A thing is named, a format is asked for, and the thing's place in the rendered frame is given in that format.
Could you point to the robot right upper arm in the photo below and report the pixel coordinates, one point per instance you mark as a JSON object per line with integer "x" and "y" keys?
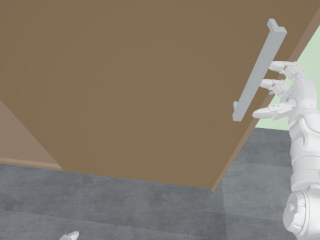
{"x": 302, "y": 215}

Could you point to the handle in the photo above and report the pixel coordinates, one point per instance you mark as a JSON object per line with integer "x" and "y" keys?
{"x": 265, "y": 58}

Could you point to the right robot forearm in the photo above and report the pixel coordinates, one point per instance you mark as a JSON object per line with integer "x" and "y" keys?
{"x": 305, "y": 150}

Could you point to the wardrobe door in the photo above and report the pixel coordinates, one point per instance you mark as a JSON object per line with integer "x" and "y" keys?
{"x": 16, "y": 142}
{"x": 140, "y": 89}

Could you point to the right robot hand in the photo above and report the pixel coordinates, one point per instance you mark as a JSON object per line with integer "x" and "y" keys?
{"x": 302, "y": 93}

